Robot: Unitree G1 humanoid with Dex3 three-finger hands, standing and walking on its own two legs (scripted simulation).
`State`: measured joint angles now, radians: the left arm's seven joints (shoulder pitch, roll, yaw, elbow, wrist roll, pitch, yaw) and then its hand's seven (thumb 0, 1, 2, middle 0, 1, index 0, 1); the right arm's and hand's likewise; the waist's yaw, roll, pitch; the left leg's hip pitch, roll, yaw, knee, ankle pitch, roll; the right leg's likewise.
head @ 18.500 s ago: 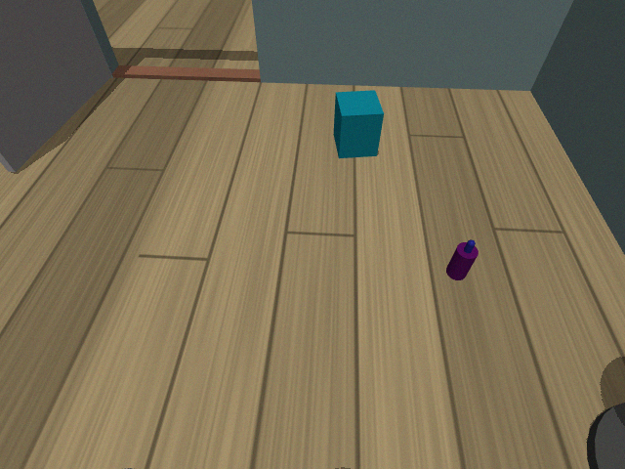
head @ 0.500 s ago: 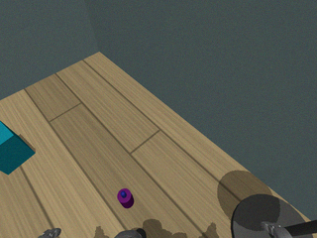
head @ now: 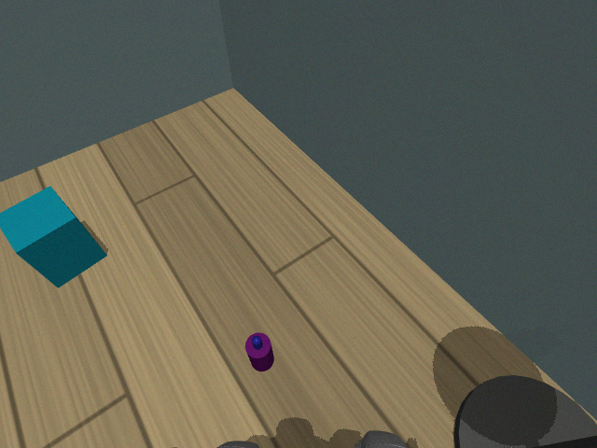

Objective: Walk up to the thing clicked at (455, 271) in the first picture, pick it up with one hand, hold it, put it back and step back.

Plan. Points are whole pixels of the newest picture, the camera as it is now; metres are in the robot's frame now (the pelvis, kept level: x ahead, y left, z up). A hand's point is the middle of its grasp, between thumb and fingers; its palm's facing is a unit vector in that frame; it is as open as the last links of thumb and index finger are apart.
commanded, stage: walk up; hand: left
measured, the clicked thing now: (259, 350) +0.42 +0.16 -0.65
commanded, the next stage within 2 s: none
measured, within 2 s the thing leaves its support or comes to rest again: neither
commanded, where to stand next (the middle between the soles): +0.10 -0.02 m, yaw -1 degrees
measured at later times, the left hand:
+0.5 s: hand (161, 416) +0.16 +0.23 -0.13, palm faces -0.06 -0.92 -0.39, open 7.4 cm
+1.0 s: hand out of the picture +0.03 +0.29 -0.13, palm faces -0.16 -0.91 -0.37, open 7.4 cm
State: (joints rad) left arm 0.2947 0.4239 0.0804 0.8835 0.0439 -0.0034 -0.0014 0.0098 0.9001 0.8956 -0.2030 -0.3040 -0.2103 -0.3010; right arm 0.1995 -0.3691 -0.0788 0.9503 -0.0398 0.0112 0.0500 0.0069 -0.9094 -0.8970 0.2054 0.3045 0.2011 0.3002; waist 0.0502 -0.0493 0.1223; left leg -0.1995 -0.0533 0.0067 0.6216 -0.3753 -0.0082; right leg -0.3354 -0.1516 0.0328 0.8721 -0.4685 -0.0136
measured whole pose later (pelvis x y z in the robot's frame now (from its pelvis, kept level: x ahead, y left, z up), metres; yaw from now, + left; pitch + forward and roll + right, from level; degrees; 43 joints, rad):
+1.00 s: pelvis -0.02 +0.01 +0.03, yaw -5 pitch -2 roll -1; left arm 0.31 0.44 0.05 0.99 0.02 0.02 -0.02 0.02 0.91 0.90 -0.20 -0.30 -0.21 -0.30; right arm 0.32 -0.39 -0.07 0.87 -0.04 -0.04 0.03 0.00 -0.90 -0.90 0.21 0.31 0.20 0.30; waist -0.05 -0.04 0.06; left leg -0.16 0.02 0.09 0.46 -0.28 0.04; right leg -0.34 0.02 0.08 0.85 -0.42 0.02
